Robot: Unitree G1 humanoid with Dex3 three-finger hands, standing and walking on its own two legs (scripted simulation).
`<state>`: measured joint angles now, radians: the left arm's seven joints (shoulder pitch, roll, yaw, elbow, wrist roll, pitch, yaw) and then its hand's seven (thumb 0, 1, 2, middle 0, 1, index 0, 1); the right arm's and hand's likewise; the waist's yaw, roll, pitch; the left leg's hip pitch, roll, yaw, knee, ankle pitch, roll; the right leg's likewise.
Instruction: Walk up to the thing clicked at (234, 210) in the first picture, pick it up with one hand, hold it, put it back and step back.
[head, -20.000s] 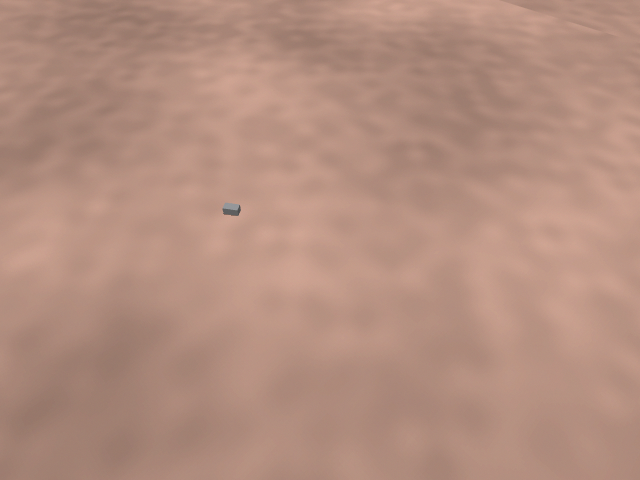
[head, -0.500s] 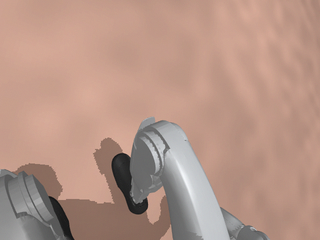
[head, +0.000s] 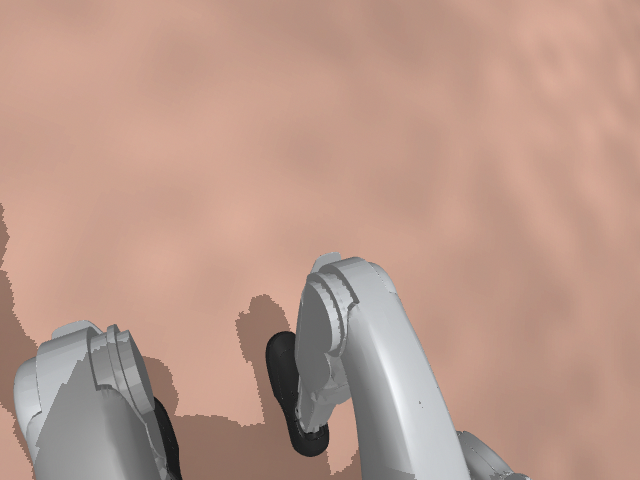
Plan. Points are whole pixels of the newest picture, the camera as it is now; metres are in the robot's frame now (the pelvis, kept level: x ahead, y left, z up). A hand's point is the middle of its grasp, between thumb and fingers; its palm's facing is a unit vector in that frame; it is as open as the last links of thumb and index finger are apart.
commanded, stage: settle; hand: left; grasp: from above
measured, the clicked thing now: out of the picture +0.46 +0.32 -0.24
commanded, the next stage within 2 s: lift in 0.34 s
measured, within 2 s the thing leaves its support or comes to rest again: neither
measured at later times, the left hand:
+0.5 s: hand out of the picture +0.44 +0.31 -0.13, palm faces -0.42 -0.10 -0.90, open 6.6 cm
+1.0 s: hand out of the picture +0.38 +0.33 -0.01, palm faces -0.44 -0.11 -0.89, open 6.7 cm
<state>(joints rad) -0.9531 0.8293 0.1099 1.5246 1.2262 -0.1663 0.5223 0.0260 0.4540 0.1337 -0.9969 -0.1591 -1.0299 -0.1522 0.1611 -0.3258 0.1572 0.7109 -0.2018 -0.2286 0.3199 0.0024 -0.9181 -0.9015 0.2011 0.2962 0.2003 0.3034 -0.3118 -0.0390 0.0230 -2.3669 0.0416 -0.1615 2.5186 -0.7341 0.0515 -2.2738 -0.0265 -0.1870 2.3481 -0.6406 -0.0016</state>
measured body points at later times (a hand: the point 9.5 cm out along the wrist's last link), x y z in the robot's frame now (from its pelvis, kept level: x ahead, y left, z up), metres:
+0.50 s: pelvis -0.01 -0.01 +0.03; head +0.23 +0.07 +0.40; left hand +0.46 +0.32 -0.08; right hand +0.05 -0.29 -0.07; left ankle +0.06 +0.11 -0.28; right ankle +0.11 -0.11 -0.28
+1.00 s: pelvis -0.01 +0.00 +0.11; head +0.18 +0.06 +0.51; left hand +0.40 +0.33 +0.04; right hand +0.11 -0.27 -0.01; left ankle +0.06 +0.11 -0.28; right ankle +0.11 -0.11 -0.28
